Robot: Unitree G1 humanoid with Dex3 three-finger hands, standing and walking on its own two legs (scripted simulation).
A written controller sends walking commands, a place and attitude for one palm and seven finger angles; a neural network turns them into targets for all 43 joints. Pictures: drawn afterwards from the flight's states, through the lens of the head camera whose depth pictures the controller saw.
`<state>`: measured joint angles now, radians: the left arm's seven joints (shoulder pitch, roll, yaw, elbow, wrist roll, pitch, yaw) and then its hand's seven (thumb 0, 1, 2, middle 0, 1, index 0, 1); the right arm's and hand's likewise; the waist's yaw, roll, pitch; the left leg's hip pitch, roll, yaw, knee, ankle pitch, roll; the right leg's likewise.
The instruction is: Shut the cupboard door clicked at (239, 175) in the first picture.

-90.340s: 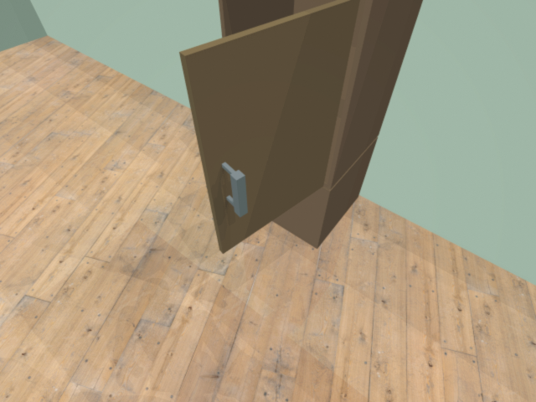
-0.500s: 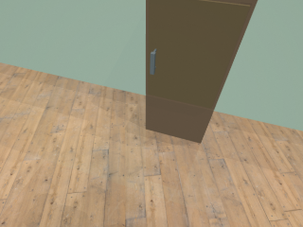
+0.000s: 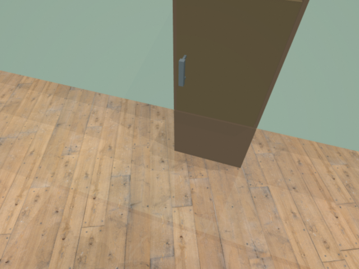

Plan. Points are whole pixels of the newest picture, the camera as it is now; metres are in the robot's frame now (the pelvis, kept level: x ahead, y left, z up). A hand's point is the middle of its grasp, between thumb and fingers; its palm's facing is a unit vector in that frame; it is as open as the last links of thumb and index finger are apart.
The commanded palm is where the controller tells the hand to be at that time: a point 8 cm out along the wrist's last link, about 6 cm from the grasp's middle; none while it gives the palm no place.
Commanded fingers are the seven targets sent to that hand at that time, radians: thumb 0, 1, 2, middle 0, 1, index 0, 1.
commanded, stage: look to check the result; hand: left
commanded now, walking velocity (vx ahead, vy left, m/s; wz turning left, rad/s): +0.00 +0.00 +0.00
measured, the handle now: (183, 70) +0.93 +0.03 -0.08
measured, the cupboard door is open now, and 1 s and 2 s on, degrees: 0 0 0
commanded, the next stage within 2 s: stand and wait in 0.08 s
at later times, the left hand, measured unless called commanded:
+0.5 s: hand out of the picture +0.06 +0.21 -0.17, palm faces +0.00 -0.96 -0.29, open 7.3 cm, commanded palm none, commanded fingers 0.00 0.90 0.90 -0.20 -0.30 -0.20 -0.30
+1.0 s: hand out of the picture +0.07 +0.20 -0.17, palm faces +0.01 -0.96 -0.28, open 7.3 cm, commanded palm none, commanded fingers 0.00 0.90 0.90 -0.20 -0.30 -0.20 -0.30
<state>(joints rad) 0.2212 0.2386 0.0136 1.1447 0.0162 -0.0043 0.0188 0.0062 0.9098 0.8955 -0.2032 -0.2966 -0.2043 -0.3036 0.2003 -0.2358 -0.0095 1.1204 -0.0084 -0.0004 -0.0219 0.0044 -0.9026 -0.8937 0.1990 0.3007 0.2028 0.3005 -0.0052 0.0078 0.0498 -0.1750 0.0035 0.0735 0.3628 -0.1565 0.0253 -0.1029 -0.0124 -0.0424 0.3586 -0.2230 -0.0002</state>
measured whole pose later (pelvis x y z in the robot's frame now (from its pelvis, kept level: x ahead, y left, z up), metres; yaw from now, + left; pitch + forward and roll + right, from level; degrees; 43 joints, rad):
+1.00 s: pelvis +0.04 -0.02 +0.00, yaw +0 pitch -1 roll +0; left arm 0.19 0.25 0.01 1.14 0.01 -0.01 0.02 0.01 0.91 0.90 -0.20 -0.30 -0.21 -0.30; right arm 0.17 -0.26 0.00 1.13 -0.01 0.00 -0.03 0.00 -0.90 -0.89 0.20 0.30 0.20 0.30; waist 0.00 0.01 0.04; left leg -0.11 0.02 0.06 0.33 -0.19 -0.01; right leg -0.03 0.01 -0.05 0.30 -0.25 -0.03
